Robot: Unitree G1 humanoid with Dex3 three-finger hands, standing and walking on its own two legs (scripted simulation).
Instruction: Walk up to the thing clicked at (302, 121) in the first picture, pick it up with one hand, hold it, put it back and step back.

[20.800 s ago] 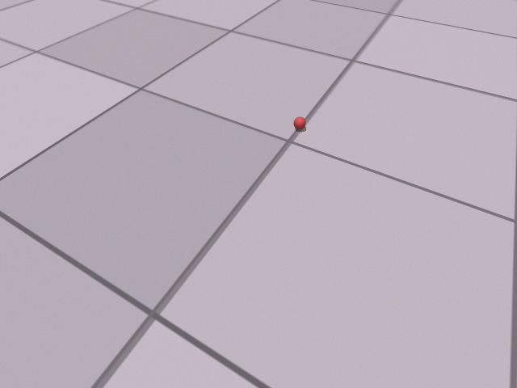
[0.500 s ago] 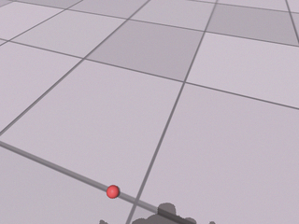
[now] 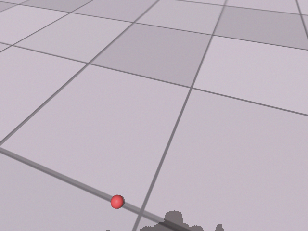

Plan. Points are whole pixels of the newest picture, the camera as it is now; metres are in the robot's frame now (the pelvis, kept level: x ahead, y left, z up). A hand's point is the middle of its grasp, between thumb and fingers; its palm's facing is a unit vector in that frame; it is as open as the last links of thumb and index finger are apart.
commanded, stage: walk up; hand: left
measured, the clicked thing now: (117, 201) +0.42 +0.24 -0.73
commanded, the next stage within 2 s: none
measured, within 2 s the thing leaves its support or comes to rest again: neither
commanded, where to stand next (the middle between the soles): +0.04 +0.00 m, yaw +0 degrees
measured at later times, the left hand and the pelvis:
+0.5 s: hand out of the picture +0.02 +0.34 -0.17, palm faces -0.06 -0.92 -0.38, open 7.4 cm; pelvis -0.05 +0.04 -0.01, yaw +0 degrees
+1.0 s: hand out of the picture +0.08 +0.27 -0.16, palm faces -0.01 -0.92 -0.39, open 7.4 cm; pelvis -0.05 +0.01 -0.03, yaw +1 degrees
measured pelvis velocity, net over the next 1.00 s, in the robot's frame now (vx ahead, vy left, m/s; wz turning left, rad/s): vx -0.05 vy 0.01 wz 0.03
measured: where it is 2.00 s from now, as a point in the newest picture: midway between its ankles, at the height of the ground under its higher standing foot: outside the picture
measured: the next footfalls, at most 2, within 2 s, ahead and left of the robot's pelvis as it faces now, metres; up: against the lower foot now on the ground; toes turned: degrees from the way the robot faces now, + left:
left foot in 0.32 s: -0.01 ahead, +0.17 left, +0.00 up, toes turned +0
right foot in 0.72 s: +0.05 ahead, -0.15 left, +0.00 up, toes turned +0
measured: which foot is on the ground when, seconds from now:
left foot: down 0.00-0.14, up 0.16-0.30, down 0.32-0.74, up 0.76-0.98, down 1.00-1.00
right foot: down 0.00-0.32, up 0.34-0.70, down 0.72-1.00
